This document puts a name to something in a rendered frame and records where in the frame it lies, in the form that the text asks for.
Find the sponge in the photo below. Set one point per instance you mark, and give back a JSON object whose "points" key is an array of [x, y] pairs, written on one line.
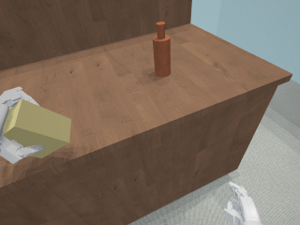
{"points": [[30, 124]]}

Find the robot right hand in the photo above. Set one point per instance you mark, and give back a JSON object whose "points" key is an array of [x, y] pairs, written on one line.
{"points": [[245, 208]]}

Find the robot left hand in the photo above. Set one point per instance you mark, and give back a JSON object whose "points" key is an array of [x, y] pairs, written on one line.
{"points": [[13, 151]]}

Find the table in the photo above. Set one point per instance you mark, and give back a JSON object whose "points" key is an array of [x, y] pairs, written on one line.
{"points": [[137, 141]]}

